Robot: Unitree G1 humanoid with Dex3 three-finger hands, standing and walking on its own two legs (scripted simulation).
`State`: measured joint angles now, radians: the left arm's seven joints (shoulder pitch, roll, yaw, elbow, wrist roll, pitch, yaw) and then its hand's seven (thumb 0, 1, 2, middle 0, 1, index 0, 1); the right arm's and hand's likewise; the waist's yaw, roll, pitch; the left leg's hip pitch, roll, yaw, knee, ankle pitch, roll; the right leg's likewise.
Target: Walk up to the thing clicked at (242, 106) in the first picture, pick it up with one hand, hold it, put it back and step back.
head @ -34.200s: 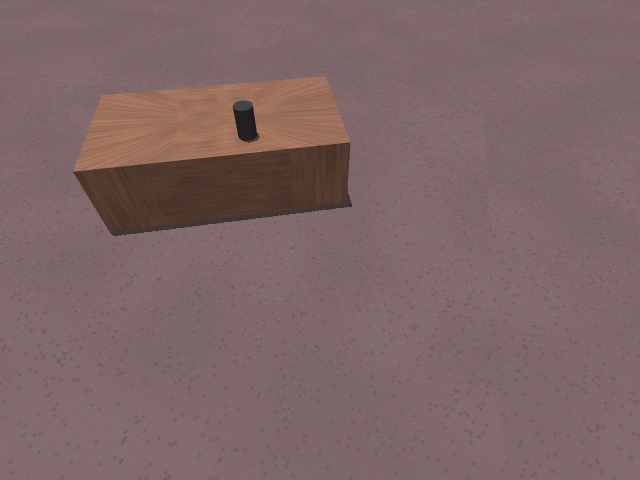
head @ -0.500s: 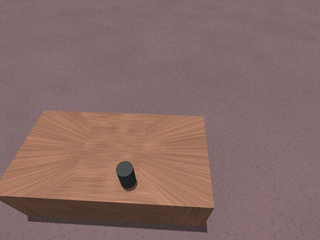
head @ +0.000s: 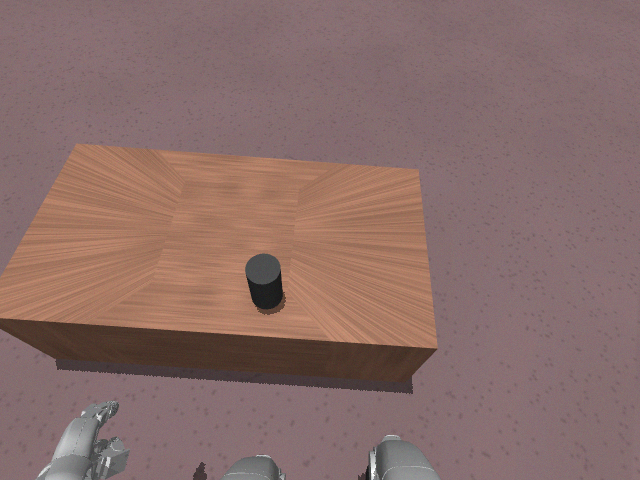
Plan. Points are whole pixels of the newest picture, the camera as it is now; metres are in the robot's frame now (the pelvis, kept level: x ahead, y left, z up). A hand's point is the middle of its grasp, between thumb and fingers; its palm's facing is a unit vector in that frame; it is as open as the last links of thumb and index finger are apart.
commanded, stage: step back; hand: left
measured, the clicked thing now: (265, 282) +0.52 +0.13 -0.35
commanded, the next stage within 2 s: none
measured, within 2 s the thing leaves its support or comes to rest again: neither
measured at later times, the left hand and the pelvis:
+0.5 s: hand out of the picture +0.02 +0.26 -0.12, palm faces -0.09 -0.91 -0.41, open 7.4 cm; pelvis -0.09 +0.01 +0.01, yaw -6 degrees
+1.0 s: hand out of the picture -0.12 +0.29 -0.14, palm faces -0.10 -0.91 -0.39, open 7.4 cm; pelvis -0.23 +0.02 +0.01, yaw -6 degrees
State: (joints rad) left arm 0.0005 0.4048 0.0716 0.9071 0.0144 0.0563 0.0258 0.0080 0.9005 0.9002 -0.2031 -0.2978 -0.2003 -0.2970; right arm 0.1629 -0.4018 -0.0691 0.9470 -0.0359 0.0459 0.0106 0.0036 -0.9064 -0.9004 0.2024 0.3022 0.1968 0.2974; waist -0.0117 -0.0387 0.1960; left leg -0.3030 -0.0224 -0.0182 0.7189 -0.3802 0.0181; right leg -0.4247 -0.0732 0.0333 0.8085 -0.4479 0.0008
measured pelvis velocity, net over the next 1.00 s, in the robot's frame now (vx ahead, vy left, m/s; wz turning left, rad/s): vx -0.23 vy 0.02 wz -0.11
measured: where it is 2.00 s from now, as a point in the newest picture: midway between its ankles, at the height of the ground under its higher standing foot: outside the picture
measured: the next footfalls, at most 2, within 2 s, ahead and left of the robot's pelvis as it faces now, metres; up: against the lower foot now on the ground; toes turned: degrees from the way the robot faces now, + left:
right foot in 0.36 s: -0.06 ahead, -0.11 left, +0.00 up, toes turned -3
left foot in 0.70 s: -0.10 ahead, +0.14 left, +0.00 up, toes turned -5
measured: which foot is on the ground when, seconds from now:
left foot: down 0.00-0.38, up 0.40-0.68, down 0.70-1.00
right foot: up 0.00-0.34, down 0.36-0.72, up 0.74-1.00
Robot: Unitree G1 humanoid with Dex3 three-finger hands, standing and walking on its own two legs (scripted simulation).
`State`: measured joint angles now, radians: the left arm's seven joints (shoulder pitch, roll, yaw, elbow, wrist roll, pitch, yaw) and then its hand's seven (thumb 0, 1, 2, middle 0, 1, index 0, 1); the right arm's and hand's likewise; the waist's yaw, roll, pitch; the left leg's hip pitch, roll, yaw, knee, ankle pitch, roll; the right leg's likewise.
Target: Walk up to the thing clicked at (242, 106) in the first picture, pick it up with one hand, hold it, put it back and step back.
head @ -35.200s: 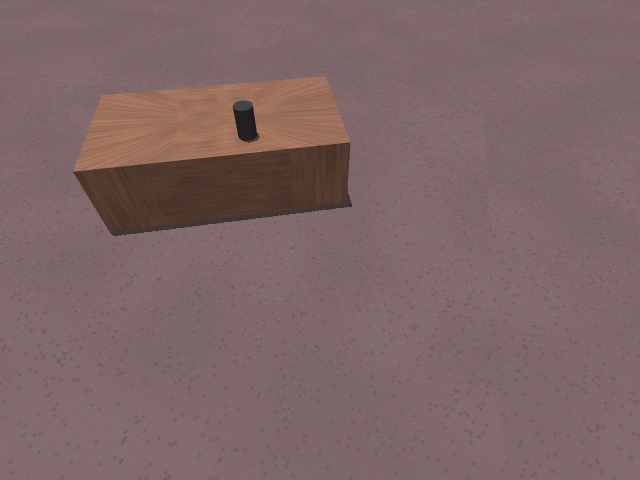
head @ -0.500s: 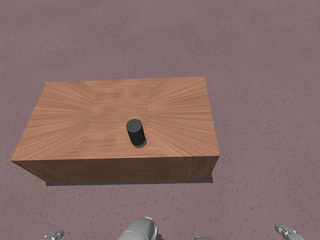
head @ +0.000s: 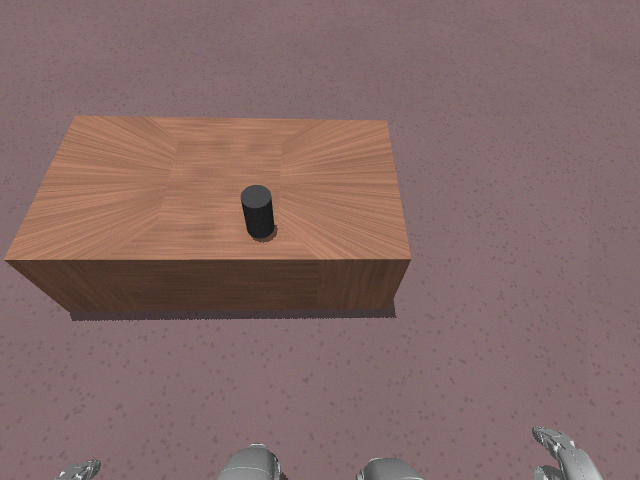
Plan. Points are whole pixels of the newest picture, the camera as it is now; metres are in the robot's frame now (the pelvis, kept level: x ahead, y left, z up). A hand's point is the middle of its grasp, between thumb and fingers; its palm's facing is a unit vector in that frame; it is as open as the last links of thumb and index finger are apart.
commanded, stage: step back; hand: left
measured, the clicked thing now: (258, 212) +0.73 +0.20 -0.36
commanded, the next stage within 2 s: none
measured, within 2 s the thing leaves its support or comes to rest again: neither
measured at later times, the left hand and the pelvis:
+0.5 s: hand out of the picture -0.05 +0.25 -0.14, palm faces +0.08 -0.90 -0.43, open 7.4 cm; pelvis -0.16 -0.04 -0.01, yaw +5 degrees
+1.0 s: hand out of the picture -0.28 +0.20 -0.12, palm faces +0.07 -0.87 -0.48, open 7.4 cm; pelvis -0.32 -0.08 +0.00, yaw +4 degrees
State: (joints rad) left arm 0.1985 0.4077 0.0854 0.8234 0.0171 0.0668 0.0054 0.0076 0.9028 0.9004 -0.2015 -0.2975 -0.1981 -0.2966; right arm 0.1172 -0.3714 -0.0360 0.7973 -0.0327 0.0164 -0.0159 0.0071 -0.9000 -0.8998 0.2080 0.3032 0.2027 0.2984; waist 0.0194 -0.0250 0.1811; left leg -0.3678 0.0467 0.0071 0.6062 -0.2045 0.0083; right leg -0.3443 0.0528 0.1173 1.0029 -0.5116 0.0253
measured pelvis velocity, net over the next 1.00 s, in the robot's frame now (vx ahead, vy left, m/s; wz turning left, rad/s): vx -0.32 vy -0.08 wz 0.08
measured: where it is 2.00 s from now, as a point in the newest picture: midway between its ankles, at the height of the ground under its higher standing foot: outside the picture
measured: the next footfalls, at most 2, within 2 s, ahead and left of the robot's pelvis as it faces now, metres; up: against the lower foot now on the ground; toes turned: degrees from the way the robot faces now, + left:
right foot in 0.08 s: -0.03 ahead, -0.14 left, +0.00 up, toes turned +1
left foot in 0.44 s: -0.11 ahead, +0.09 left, +0.00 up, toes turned +4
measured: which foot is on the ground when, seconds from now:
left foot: down 0.00-0.10, up 0.12-0.42, down 0.44-0.76, up 0.78-1.00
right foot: up 0.00-0.06, down 0.08-0.46, up 0.48-0.72, down 0.74-1.00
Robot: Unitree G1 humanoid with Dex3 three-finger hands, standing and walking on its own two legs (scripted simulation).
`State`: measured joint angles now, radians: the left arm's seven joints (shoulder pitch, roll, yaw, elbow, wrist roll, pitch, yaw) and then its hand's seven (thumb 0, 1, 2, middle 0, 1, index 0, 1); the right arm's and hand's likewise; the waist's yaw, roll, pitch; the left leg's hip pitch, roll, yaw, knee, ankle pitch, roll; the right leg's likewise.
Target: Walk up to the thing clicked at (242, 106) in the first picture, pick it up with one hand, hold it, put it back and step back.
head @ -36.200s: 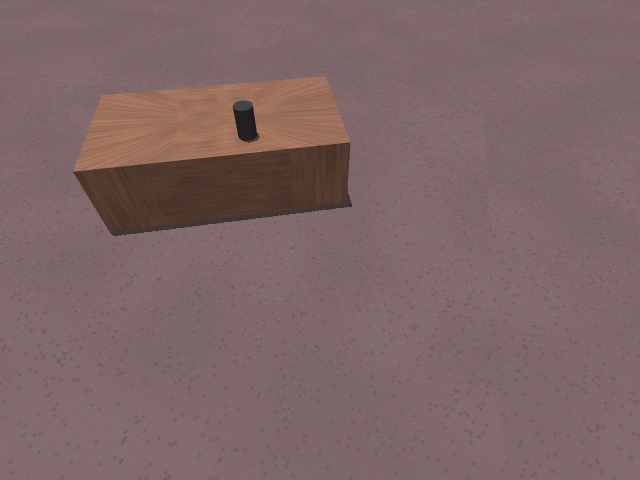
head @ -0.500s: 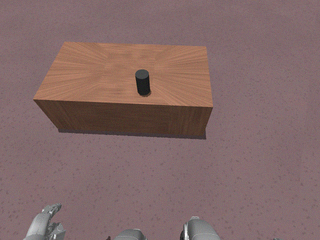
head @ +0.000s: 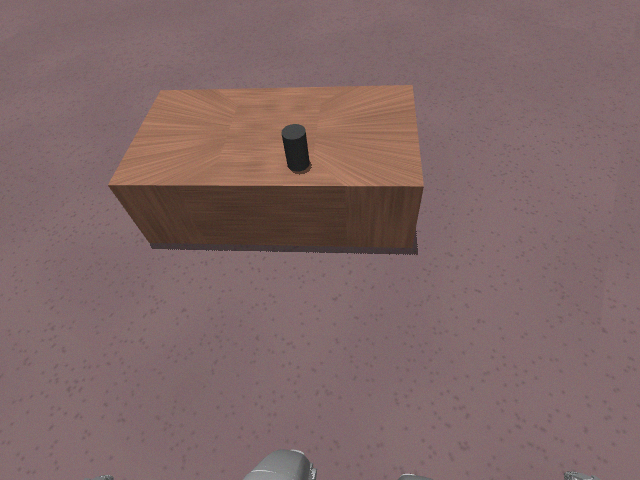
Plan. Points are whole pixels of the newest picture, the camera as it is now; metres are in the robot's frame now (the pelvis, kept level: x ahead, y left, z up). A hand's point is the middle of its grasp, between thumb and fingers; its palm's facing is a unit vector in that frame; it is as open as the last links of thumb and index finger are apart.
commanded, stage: step back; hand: left
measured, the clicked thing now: (296, 148) +1.07 +0.20 -0.36
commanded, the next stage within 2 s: stand in 1.24 s
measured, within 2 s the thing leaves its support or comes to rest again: neither
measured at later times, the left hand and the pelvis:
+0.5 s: hand out of the picture -0.02 +0.28 -0.13, palm faces +0.06 -0.92 -0.39, open 7.4 cm; pelvis -0.04 +0.01 +0.01, yaw +2 degrees
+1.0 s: hand out of the picture +0.10 +0.31 -0.14, palm faces +0.01 -0.93 -0.37, open 7.4 cm; pelvis +0.00 +0.05 +0.01, yaw +0 degrees
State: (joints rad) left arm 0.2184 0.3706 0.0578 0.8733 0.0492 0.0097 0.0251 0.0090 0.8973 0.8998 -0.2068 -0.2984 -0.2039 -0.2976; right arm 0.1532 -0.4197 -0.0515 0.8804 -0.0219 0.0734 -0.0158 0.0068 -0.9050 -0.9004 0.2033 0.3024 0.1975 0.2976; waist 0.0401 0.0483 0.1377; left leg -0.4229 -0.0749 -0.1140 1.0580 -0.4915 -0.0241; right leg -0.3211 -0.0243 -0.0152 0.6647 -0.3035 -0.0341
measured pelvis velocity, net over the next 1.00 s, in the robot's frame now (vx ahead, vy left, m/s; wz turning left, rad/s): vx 0.00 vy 0.05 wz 0.00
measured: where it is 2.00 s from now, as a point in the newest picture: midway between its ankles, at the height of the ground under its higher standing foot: outside the picture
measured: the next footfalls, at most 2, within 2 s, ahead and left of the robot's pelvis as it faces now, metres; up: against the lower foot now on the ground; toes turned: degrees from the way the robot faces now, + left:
left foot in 0.10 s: -0.01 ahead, +0.15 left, +0.00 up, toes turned +2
left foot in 0.64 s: +0.05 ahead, +0.17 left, +0.00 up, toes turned +3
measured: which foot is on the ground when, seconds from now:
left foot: up 0.00-0.08, down 0.10-0.38, up 0.40-0.62, down 0.64-1.00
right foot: down 0.00-1.00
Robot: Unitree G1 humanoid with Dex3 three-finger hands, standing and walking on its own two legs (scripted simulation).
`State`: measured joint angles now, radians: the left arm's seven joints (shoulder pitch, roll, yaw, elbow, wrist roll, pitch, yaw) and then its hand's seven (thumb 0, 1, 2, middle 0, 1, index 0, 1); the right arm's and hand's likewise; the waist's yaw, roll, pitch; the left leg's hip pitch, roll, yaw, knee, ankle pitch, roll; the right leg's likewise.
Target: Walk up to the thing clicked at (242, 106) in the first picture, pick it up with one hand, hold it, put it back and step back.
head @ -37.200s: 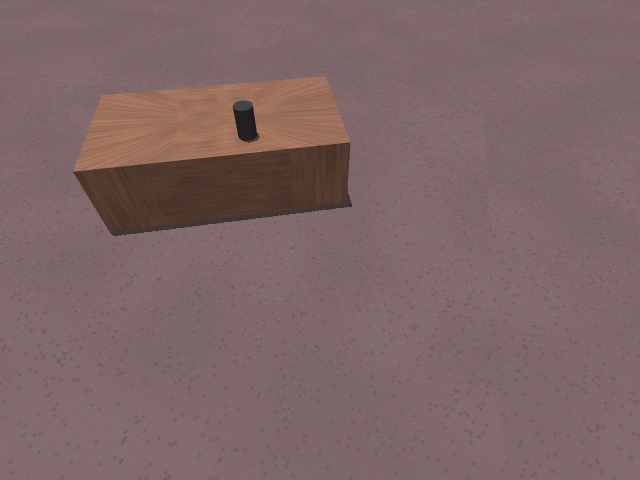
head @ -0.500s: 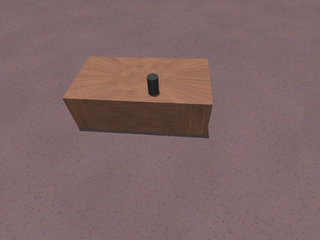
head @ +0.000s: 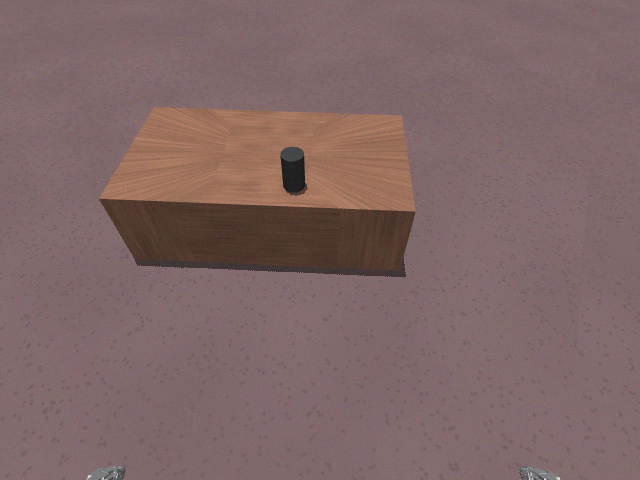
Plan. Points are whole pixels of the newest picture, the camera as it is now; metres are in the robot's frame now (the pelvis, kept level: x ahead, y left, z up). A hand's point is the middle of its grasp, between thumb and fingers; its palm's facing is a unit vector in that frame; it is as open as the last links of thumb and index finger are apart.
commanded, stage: step back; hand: left
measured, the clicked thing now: (293, 170) +1.07 +0.15 -0.37
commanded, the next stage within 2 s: stand in 0.24 s
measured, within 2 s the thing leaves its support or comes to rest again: neither
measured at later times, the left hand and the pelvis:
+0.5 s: hand out of the picture +0.08 +0.25 -0.15, palm faces -0.04 -0.94 -0.34, open 7.4 cm; pelvis -0.01 +0.00 +0.01, yaw -1 degrees
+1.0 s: hand out of the picture +0.04 +0.26 -0.15, palm faces -0.03 -0.94 -0.35, open 7.4 cm; pelvis -0.01 +0.00 +0.01, yaw +0 degrees
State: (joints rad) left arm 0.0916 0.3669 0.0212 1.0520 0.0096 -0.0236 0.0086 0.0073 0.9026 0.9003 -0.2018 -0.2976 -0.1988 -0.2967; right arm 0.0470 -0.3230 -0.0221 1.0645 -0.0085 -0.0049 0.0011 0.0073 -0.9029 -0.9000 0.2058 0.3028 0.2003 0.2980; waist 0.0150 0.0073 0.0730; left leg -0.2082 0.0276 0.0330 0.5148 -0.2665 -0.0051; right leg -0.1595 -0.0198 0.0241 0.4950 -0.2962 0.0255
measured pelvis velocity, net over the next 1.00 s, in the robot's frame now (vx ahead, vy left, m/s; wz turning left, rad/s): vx -0.01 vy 0.00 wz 0.00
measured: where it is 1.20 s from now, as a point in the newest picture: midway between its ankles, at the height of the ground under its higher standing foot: outside the picture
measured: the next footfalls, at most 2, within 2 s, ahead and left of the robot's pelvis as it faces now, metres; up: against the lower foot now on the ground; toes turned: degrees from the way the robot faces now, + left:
none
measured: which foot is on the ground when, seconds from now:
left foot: down 0.00-1.00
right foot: down 0.00-1.00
